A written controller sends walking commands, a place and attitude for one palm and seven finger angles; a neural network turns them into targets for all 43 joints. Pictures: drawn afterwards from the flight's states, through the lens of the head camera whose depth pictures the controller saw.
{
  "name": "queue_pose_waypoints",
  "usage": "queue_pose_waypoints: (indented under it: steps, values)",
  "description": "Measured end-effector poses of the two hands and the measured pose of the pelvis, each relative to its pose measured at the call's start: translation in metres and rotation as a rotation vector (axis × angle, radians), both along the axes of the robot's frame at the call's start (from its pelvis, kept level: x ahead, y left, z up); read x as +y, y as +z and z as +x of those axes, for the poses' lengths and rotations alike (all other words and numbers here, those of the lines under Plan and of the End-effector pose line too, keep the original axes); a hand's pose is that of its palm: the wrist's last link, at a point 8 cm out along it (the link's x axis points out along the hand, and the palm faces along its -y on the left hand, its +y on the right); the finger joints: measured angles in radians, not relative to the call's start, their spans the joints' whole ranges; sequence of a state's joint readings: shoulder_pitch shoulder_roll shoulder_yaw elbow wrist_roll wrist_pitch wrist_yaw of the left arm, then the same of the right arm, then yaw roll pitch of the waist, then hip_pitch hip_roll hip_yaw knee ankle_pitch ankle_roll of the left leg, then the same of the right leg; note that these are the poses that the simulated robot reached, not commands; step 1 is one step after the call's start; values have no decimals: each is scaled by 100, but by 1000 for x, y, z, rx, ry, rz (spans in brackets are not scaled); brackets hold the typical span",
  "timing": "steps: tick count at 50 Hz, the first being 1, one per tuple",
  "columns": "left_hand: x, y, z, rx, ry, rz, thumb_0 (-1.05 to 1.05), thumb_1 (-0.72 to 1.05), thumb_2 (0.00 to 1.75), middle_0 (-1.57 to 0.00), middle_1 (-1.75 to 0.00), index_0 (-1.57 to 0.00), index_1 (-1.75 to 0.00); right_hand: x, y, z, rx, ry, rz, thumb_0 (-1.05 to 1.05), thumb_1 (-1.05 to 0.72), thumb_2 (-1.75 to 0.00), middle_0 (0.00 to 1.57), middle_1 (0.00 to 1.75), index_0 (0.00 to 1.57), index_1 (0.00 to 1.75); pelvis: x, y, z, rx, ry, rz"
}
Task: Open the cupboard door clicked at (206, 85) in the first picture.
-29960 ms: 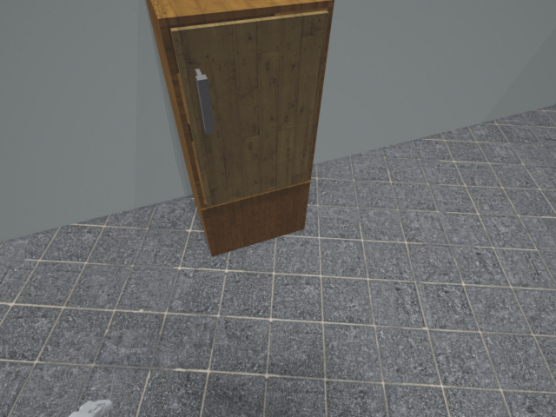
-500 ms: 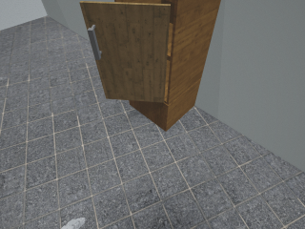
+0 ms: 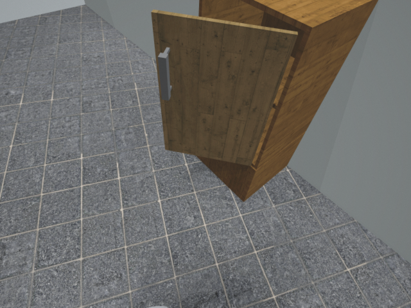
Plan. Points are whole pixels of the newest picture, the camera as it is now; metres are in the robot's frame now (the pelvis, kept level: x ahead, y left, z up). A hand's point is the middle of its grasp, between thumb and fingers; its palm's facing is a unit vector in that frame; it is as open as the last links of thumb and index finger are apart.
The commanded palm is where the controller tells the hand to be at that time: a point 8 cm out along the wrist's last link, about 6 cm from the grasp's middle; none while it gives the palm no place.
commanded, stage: take the last steps up to it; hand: left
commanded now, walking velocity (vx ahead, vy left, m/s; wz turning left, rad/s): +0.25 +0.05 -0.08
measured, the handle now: (166, 74) +0.75 +0.20 +0.00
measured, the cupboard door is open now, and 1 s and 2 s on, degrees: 38 38 38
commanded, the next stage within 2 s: come to a stop and stand still in 0.20 s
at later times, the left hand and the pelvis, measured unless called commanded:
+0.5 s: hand (135, 255) +0.25 +0.19 -0.16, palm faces -0.02 -0.98 -0.20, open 7.3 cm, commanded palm none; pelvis +0.16 +0.01 +0.01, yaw -2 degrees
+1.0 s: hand (126, 282) +0.19 +0.19 -0.17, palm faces -0.05 -0.96 -0.26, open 7.4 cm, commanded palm none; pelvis +0.14 +0.00 -0.01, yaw -3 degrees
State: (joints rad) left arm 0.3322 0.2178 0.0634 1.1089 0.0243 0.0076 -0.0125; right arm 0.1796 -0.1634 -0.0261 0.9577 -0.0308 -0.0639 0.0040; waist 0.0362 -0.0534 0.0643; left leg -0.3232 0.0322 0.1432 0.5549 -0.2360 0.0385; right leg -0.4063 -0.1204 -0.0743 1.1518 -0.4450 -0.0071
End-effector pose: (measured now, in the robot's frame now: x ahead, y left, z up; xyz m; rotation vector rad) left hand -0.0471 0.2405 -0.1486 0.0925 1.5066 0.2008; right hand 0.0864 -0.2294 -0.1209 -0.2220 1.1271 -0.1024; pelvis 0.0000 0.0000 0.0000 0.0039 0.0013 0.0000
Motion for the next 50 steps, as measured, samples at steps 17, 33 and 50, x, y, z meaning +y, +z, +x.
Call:
queue_pose_waypoints:
  steps: [17, 33, 50]
  values:
    - [-15, 25, 284, -414, -182, 30, 0, 91, 90, -20, -30, -20, -30, 4, -30, -10, 329, -178, 69, 0, -92, -90, 20, 30, 20, 29, -1, -3, 126, -23, -17, 12]
    - [30, 2, 281, -196, -107, 39, 0, 92, 90, -20, -30, -20, -30, 26, -10, 123, 147, -137, -8, 0, -92, -90, 20, 30, 20, 29, 28, 0, 172, -14, -47, -12]
    - [-2, 13, 230, -199, -168, 84, 0, 90, 90, -20, -30, -20, -30, -21, -18, 122, 34, -145, 13, 1, -91, -90, 20, 30, 20, 29, 3, -6, 144, -11, -58, -30]
